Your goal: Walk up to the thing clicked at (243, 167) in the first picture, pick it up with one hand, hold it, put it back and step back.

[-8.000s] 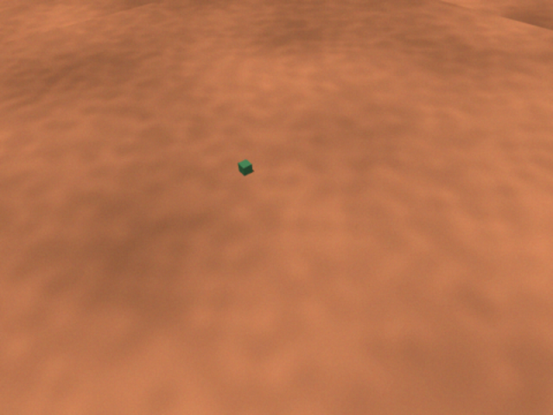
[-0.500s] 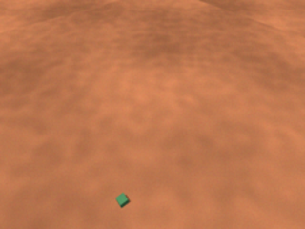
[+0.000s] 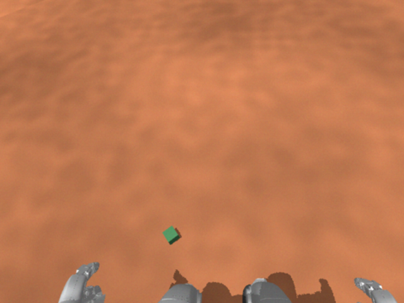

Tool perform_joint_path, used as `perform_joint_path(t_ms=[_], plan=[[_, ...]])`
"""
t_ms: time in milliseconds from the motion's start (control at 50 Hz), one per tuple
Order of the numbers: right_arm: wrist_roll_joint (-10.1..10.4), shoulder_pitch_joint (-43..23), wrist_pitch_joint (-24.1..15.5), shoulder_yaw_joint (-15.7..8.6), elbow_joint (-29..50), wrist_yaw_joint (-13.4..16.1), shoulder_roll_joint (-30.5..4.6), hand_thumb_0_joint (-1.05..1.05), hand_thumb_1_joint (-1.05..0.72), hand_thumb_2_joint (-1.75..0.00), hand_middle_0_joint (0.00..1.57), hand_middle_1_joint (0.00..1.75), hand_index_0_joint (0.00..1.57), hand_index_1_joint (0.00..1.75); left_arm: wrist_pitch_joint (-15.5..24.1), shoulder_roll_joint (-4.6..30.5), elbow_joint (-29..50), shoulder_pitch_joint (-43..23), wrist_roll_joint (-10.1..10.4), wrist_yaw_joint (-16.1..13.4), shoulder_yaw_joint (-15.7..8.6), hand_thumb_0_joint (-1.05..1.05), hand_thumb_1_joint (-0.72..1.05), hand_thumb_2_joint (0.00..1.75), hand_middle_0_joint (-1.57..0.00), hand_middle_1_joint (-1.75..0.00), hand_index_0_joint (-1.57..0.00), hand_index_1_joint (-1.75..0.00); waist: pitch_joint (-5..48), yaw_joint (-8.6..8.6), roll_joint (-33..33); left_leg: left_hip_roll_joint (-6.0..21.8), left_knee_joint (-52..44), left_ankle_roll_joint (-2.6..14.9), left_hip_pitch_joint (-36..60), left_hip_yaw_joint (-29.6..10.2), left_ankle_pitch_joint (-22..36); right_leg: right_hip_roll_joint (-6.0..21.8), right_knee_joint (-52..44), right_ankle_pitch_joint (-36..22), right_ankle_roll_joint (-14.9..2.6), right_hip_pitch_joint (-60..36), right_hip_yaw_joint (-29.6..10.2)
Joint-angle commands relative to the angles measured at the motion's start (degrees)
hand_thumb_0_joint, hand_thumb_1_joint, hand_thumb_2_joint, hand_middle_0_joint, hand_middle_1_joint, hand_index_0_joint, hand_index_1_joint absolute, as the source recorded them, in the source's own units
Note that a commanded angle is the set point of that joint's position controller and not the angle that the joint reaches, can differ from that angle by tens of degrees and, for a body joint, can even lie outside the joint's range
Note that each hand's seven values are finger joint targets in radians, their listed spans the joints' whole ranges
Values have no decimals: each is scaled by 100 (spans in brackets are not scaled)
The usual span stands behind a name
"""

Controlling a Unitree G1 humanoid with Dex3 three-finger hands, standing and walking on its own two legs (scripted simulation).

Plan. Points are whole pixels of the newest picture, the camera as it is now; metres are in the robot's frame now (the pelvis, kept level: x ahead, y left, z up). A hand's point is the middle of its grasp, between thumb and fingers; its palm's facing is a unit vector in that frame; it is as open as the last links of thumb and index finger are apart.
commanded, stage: walk up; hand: left
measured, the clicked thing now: (171, 235) +0.44 +0.23 -0.73
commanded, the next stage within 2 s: stand in 1.10 s
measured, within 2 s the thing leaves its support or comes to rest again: neither
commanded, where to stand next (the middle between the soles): +0.06 +0.00 m, yaw +0 degrees
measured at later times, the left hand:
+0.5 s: hand out of the picture +0.03 +0.27 -0.14, palm faces +0.03 -0.94 -0.35, open 7.4 cm
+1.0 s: hand out of the picture +0.12 +0.25 -0.12, palm faces -0.03 -0.93 -0.36, open 7.4 cm
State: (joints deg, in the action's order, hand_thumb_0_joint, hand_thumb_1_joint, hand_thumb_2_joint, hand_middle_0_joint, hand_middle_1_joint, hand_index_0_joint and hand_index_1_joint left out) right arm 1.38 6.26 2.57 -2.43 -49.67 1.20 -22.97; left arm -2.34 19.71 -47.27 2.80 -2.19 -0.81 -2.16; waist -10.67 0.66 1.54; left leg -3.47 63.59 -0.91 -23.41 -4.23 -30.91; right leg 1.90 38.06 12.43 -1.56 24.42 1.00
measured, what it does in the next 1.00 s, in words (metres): steps on the spot: left foot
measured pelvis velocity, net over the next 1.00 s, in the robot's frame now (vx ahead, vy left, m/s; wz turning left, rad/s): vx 0.01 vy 0.00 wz -0.01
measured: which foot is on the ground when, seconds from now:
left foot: up 0.00-0.06, down 0.08-1.00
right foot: down 0.00-1.00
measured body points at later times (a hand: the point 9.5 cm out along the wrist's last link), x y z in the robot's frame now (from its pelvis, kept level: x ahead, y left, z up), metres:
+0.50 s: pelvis -0.01 +0.01 +0.01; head +0.00 +0.01 +0.46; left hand +0.03 +0.32 -0.12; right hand +0.08 -0.30 -0.11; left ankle -0.03 +0.11 -0.72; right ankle +0.02 -0.13 -0.72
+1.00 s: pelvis +0.01 +0.00 +0.02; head +0.02 +0.00 +0.47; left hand +0.12 +0.30 -0.10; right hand +0.11 -0.31 -0.10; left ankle -0.03 +0.11 -0.72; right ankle +0.02 -0.13 -0.72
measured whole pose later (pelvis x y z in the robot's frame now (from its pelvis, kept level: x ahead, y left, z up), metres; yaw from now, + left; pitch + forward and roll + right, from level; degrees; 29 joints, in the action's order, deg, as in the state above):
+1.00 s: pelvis +0.01 +0.00 +0.02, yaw +0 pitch -3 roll +0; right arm -0.1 5.9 -0.3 -1.9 -60.7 -0.7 -21.0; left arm 1.8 20.3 -61.4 4.7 -0.1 -0.1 0.4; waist -3.0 -0.4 0.3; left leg -0.2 24.1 0.8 -4.3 2.8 -17.2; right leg 0.1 26.7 13.7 0.8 10.3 -3.3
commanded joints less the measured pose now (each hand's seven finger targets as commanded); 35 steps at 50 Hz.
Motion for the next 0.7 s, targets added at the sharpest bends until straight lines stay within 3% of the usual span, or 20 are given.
perform_joint_path(t_ms=[0,40,60,80,100,140,160,220,260,280,320,340,360,420,460,480,500,560,580,680], plan=[[-207,753,-242,-273,-33,5,-1041,0,-90,-90,20,30,20,30,37,1599,308,346,-61,-9,-471,0,90,90,-20,-30,-20,-30,1647,211,-1517,204,-2541,-9,320,507,-138,1174,-1229,1129,-1083,-1546,-1437],[-322,1012,-315,-310,-268,-12,-978,0,-90,-90,20,30,20,30,-21,1643,181,424,74,35,-431,0,90,90,-20,-30,-20,-30,1313,-52,-1048,226,-4020,248,1588,368,998,1113,-798,1048,-655,-334,-1338],[-422,879,-372,-347,-216,6,-1191,0,-90,-90,20,30,20,30,-19,1304,163,567,137,47,-327,0,90,90,-20,-30,-20,-30,1152,-31,8,956,-4691,461,1764,-1002,512,760,26,1161,-246,328,-1010],[-443,188,-420,-404,9,-21,-1788,0,-90,-90,20,30,20,30,32,1098,201,264,213,44,-275,0,90,90,-20,-30,-20,-30,698,16,1107,2236,-5061,1019,1015,-2768,210,-190,488,1582,101,887,-265],[-361,2,-451,-414,36,-45,-1919,0,-90,-90,20,30,20,30,76,1548,113,-215,113,-22,-441,0,90,90,-20,-30,-20,-30,405,-237,880,2585,-5027,1512,-183,-2903,540,44,1203,1999,103,56,-791],[-363,-305,-591,-185,4,-1,-1223,0,-90,-90,20,30,20,30,131,1215,-80,194,234,73,-359,0,90,90,-20,-30,-20,-30,626,173,350,1747,-4285,1159,745,-1302,2900,-152,1216,1407,31,-140,-930],[-356,-143,-615,-161,-45,8,-1129,0,-90,-90,20,30,20,30,179,1174,-168,173,275,79,-334,0,90,90,-20,-30,-20,-30,821,122,535,1565,-4067,975,1105,-872,3522,-143,913,1283,6,-198,-725],[-320,62,-526,-212,-128,-62,-1201,0,-90,-90,20,30,20,30,331,1133,-337,210,184,128,-275,0,90,90,-20,-30,-20,-30,1138,-52,1032,1182,-3701,755,1479,-349,3369,-302,-535,850,55,-980,10],[-265,331,-427,-228,-145,-78,-1215,0,-90,-90,20,30,20,30,405,1144,-504,439,128,87,-251,0,90,90,-20,-30,-20,-30,1213,-40,845,1158,-3403,655,1468,-290,3443,-336,-1428,89,-65,-1522,2],[-209,385,-410,-223,-102,-90,-1139,0,-90,-90,20,30,20,30,474,1343,-590,660,82,46,-297,0,90,90,-20,-30,-20,-30,1331,18,462,1024,-3114,563,1099,-215,3198,-109,-1430,-364,-207,-2109,-357],[-205,258,-374,-202,-34,-88,-968,0,-90,-90,20,30,20,30,521,1915,-684,889,105,63,-387,0,90,90,-20,-30,-20,-30,1226,80,-782,245,-2204,344,83,360,82,1273,-1764,1019,-1030,-2032,-2335],[-244,356,-374,-214,-113,-88,-1011,0,-90,-90,20,30,20,30,529,1948,-587,763,88,95,-381,0,90,90,-20,-30,-20,-30,1051,20,-877,329,-2018,347,137,312,-230,1688,-2035,1500,-1301,-1631,-2830],[-230,349,-399,-231,-145,-114,-1078,0,-90,-90,20,30,20,30,526,1884,-555,705,83,111,-353,0,90,90,-20,-30,-20,-30,902,17,-815,375,-2044,371,76,204,-323,1666,-2071,1443,-1341,-1490,-2754],[-259,825,-519,-226,-426,-148,-925,0,-90,-90,20,30,20,30,473,1574,-496,224,109,121,-217,0,90,90,-20,-30,-20,-30,912,-365,-835,477,-3816,425,1460,204,919,973,-1600,865,-634,-466,-1495],[-324,574,-593,-319,-364,-122,-1349,0,-90,-90,20,30,20,30,420,1092,-546,210,214,156,-71,0,90,90,-20,-30,-20,-30,766,-281,108,1619,-4977,849,1697,-1697,241,-90,-401,699,35,230,-541],[-299,271,-599,-314,-273,-135,-1479,0,-90,-90,20,30,20,30,403,1279,-613,379,186,135,-122,0,90,90,-20,-30,-20,-30,668,-124,38,2077,-5034,1168,1360,-1834,62,-86,-112,1146,62,-44,-330],[-268,84,-596,-284,-260,-154,-1435,0,-90,-90,20,30,20,30,438,1340,-708,500,181,127,-141,0,90,90,-20,-30,-20,-30,574,-10,-5,2009,-4855,1217,1047,-1486,568,19,-165,1219,43,-457,-359],[-236,-122,-572,-183,-289,-140,-1144,0,-90,-90,20,30,20,30,561,1282,-911,620,221,103,-100,0,90,90,-20,-30,-20,-30,822,66,285,1210,-4158,590,1218,-266,2716,131,-1242,-668,-31,-1317,-636],[-200,-27,-558,-168,-327,-128,-1108,0,-90,-90,20,30,20,30,582,1380,-923,618,232,90,-99,0,90,90,-20,-30,-20,-30,991,4,299,1008,-4031,426,1273,-50,2830,245,-1247,-1271,-96,-1497,-752],[-153,6,-491,-210,-488,-92,-1115,0,-90,-90,20,30,20,30,542,1444,-946,409,222,33,-42,0,90,90,-20,-30,-20,-30,1209,-76,-164,945,-4013,405,1786,117,3065,374,-1133,-1903,-180,-1443,-726]])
